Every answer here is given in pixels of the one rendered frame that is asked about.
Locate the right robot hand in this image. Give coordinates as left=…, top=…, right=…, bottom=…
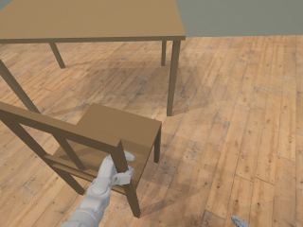
left=231, top=215, right=250, bottom=227

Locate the left robot hand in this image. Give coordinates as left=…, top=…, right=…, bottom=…
left=97, top=150, right=134, bottom=185

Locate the chair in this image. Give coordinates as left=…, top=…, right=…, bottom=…
left=0, top=101, right=162, bottom=218

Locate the table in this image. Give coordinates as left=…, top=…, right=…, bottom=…
left=0, top=0, right=186, bottom=116

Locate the left robot forearm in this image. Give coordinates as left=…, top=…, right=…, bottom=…
left=60, top=177, right=112, bottom=227

